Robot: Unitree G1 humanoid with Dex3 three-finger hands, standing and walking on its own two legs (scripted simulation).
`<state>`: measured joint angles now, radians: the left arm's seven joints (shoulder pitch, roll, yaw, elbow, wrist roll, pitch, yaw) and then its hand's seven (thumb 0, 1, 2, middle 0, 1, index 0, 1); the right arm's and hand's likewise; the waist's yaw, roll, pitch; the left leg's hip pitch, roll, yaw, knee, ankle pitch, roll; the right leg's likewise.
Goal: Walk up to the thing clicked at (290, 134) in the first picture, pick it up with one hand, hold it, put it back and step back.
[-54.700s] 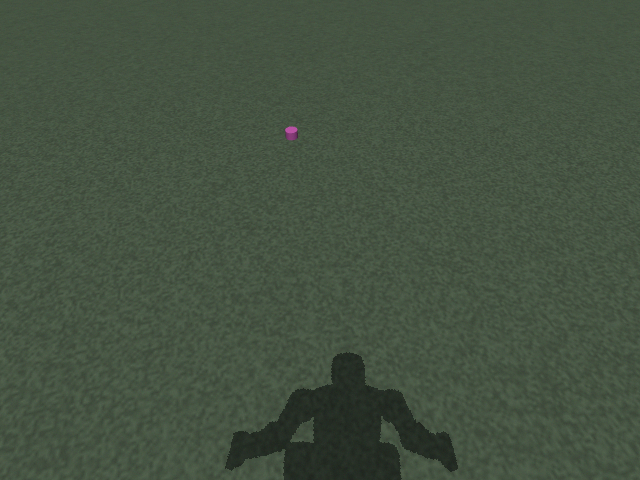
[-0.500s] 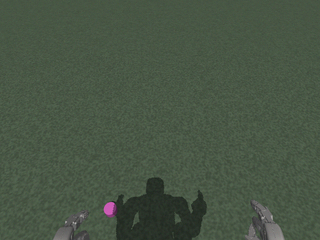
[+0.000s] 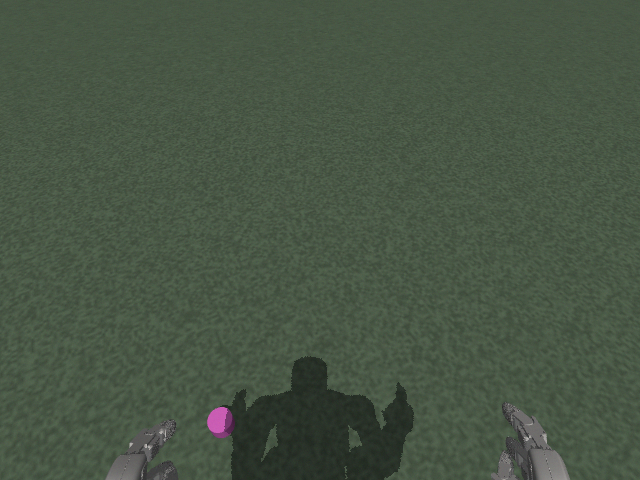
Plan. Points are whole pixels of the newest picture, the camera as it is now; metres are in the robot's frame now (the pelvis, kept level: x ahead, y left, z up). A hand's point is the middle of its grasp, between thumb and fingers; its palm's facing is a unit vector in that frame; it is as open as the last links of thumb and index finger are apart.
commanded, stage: home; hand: left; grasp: from above
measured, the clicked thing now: (221, 422) +0.44 +0.29 -0.69
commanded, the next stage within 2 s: stand in 0.46 s
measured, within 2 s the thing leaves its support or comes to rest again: neither
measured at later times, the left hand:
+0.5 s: hand out of the picture +0.15 +0.18 -0.05, palm faces +0.05 -0.98 -0.19, open 7.4 cm
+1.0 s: hand out of the picture +0.07 +0.24 -0.10, palm faces +0.03 -0.95 -0.32, open 7.4 cm
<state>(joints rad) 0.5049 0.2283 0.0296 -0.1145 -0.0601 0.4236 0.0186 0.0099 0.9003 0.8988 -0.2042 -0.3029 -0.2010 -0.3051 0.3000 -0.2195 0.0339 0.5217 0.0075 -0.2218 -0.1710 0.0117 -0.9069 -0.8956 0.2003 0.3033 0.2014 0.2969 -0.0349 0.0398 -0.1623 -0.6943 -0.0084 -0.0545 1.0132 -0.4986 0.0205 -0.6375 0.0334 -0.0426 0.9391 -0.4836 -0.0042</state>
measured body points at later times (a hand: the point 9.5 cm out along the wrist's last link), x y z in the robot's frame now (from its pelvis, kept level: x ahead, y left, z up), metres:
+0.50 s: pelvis -0.01 +0.00 +0.00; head +0.01 +0.01 +0.45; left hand +0.15 +0.23 -0.03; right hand +0.15 -0.24 -0.06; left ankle +0.00 +0.10 -0.68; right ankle -0.01 -0.12 -0.68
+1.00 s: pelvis -0.01 +0.01 +0.05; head -0.01 +0.01 +0.50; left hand +0.07 +0.29 -0.08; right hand +0.07 -0.27 -0.08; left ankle +0.00 +0.10 -0.68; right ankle -0.01 -0.12 -0.68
